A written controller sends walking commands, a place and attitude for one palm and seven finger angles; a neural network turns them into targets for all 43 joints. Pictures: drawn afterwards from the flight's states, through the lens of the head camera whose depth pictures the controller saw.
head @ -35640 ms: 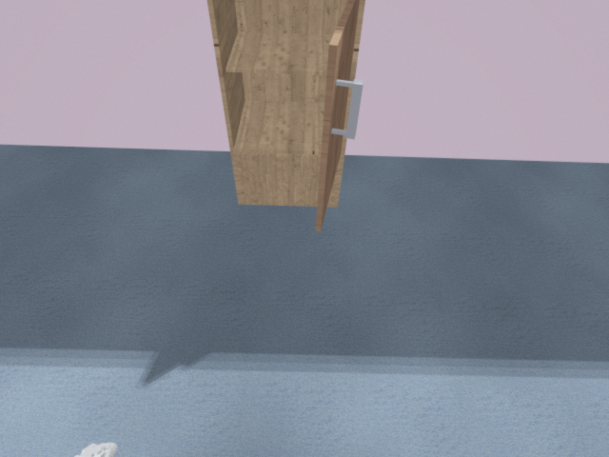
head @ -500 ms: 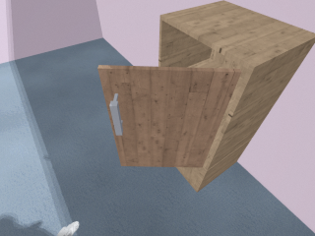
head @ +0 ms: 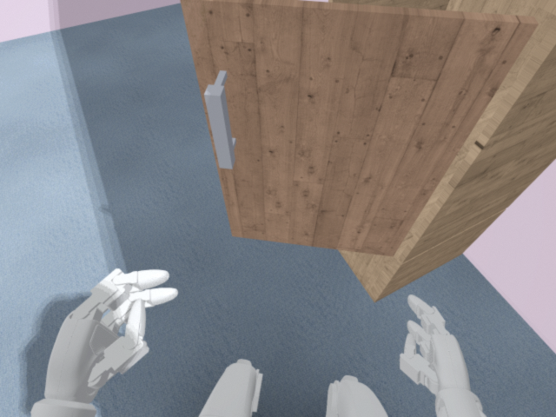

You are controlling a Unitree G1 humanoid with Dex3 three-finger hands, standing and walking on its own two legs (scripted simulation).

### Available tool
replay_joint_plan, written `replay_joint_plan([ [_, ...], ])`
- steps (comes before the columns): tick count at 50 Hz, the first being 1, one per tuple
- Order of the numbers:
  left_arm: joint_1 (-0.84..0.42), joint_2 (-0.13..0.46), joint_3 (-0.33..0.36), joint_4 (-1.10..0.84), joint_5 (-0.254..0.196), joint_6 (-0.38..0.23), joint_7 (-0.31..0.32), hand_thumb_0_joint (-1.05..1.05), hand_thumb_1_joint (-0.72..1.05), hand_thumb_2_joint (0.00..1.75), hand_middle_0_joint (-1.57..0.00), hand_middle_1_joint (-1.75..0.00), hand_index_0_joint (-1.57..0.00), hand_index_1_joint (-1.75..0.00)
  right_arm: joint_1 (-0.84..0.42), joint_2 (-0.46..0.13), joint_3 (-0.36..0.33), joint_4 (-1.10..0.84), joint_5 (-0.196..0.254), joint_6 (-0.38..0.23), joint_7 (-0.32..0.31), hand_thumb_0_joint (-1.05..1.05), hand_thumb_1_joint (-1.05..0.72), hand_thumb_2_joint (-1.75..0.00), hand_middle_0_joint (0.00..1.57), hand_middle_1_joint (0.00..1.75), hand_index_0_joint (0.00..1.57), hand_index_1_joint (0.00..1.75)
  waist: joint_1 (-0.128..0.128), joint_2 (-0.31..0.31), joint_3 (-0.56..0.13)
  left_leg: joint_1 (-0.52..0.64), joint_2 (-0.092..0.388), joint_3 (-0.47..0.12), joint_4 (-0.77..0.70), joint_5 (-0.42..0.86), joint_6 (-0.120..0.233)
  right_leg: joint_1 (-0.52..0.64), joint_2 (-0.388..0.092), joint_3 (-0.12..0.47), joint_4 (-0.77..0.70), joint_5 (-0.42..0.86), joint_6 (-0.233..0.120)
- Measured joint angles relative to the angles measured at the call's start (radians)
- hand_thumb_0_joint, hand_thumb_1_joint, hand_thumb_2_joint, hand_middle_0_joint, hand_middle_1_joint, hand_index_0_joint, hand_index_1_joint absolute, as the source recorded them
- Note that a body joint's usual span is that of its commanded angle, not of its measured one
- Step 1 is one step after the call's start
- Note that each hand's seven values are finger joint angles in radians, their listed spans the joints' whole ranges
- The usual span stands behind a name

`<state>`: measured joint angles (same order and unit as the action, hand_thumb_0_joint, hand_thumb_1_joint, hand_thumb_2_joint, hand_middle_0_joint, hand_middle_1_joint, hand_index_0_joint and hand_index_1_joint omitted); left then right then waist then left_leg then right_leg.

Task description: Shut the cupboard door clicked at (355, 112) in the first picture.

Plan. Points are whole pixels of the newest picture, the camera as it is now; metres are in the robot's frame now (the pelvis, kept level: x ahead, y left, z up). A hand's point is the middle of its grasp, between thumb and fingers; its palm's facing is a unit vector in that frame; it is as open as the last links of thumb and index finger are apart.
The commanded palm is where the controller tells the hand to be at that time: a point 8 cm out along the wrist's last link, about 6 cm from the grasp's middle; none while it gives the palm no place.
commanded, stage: raise the hand and make a fist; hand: left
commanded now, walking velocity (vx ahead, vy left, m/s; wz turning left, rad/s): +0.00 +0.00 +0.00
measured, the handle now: (224, 122) +0.52 +0.16 +0.10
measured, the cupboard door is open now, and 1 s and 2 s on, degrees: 55 55 55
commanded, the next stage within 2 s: bring the fist close to the handle in 1.32 s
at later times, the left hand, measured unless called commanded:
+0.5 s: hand (139, 314) +0.21 +0.19 +0.08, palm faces -0.01 -1.00 -0.04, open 3.3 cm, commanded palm +0.19 +0.25 +0.09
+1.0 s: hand (134, 281) +0.25 +0.21 +0.10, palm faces -0.02 -1.00 -0.05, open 3.1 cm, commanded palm +0.22 +0.26 +0.10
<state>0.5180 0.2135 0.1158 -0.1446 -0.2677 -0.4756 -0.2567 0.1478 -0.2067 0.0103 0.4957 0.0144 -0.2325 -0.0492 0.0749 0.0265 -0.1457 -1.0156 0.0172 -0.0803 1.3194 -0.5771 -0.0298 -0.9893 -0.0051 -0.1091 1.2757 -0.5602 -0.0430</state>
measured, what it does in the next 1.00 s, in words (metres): stands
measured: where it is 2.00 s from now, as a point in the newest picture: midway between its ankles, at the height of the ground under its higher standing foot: outside the picture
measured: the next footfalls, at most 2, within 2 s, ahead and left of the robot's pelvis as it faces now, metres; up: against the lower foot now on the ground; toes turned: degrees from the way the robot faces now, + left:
none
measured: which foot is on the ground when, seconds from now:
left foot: down 0.00-1.00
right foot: down 0.00-1.00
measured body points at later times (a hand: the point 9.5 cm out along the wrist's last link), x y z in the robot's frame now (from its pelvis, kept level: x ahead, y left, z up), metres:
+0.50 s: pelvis +0.01 +0.02 +0.02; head +0.07 +0.02 +0.47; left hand +0.21 +0.25 +0.09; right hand +0.20 -0.23 -0.05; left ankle +0.04 +0.13 -0.62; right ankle +0.04 -0.10 -0.62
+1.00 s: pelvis +0.02 +0.02 +0.04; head +0.07 +0.02 +0.48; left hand +0.24 +0.26 +0.11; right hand +0.19 -0.22 -0.04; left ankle +0.04 +0.13 -0.62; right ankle +0.04 -0.10 -0.62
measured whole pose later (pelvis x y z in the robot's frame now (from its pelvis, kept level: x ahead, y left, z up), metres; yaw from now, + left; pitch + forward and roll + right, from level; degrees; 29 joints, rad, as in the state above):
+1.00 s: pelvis +0.02 +0.02 +0.04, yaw -1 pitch +13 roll -2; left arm 0.38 0.25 0.15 -0.06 -0.29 -0.34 -0.24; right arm 0.27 -0.25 0.03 0.48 0.03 -0.15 -0.06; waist 0.01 0.04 -0.14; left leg -0.84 0.01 -0.04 1.14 -0.53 0.00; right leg -0.82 -0.01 -0.07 1.09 -0.50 -0.01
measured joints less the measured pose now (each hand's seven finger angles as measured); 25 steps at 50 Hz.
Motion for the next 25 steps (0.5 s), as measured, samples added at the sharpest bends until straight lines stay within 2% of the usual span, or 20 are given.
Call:
replay_joint_plan([
  [4, -0.049, 0.003, 0.004, 0.015, -0.017, 0.091, -0.049, 0.01, 0.90, 0.90, -0.65, -0.79, -0.64, -0.79, 0.032, 0.022, 0.010, 0.026, 0.012, 0.028, -0.007, 0.01, -0.90, -0.90, 0.21, 0.30, 0.21, 0.30, -0.018, 0.014, -0.003, 0.004, 0.002, 0.010, -0.018, 0.005, 0.002, -0.001, 0.001, 0.010, -0.016, 0.007, 0.005],
  [7, -0.043, 0.005, 0.014, 0.023, -0.024, 0.139, -0.043, 0.01, 0.90, 0.90, -0.70, -0.85, -0.70, -0.85, 0.066, 0.026, 0.001, 0.033, 0.015, 0.044, -0.012, 0.01, -0.90, -0.90, 0.21, 0.30, 0.21, 0.30, -0.035, 0.015, -0.007, 0.025, 0.002, 0.027, -0.043, 0.009, 0.008, 0.012, 0.001, 0.026, -0.034, 0.013, 0.011],
  [9, -0.029, 0.003, 0.024, 0.023, -0.027, 0.139, -0.025, 0.01, 0.89, 0.90, -0.74, -0.89, -0.74, -0.89, 0.088, 0.021, -0.008, 0.035, 0.014, 0.049, -0.015, 0.01, -0.90, -0.90, 0.21, 0.30, 0.21, 0.30, -0.044, 0.012, -0.009, 0.040, 0.002, 0.036, -0.060, 0.012, 0.011, 0.023, 0.001, 0.035, -0.047, 0.016, 0.015],
  [12, -0.009, -0.001, 0.032, 0.016, -0.028, 0.106, 0.001, 0.02, 0.90, 0.90, -0.79, -0.95, -0.79, -0.95, 0.112, 0.002, -0.023, 0.036, 0.012, 0.049, -0.016, 0.01, -0.90, -0.90, 0.21, 0.30, 0.21, 0.30, -0.052, 0.009, -0.010, 0.056, 0.000, 0.042, -0.075, 0.015, 0.016, 0.038, 0.000, 0.041, -0.063, 0.021, 0.019],
  [17, 0.004, 0.000, 0.013, 0.009, -0.017, 0.059, 0.016, 0.01, 0.90, 0.90, -0.88, -1.05, -0.88, -1.05, 0.122, -0.034, -0.036, 0.026, 0.010, 0.048, -0.021, 0.01, -0.90, -0.90, 0.21, 0.30, 0.20, 0.29, -0.058, 0.004, -0.009, 0.065, -0.005, 0.044, -0.084, 0.019, 0.024, 0.050, -0.005, 0.043, -0.076, 0.026, 0.025],
  [25, -0.023, 0.017, 0.002, 0.018, -0.006, 0.072, 0.034, 0.02, 0.89, 0.90, -1.03, -1.21, -1.03, -1.21, 0.093, -0.038, -0.026, -0.015, 0.010, 0.060, -0.024, 0.01, -0.90, -0.90, 0.20, 0.30, 0.20, 0.29, -0.061, -0.005, -0.005, 0.087, -0.006, 0.044, -0.101, 0.025, 0.031, 0.077, -0.005, 0.043, -0.101, 0.036, 0.031],
])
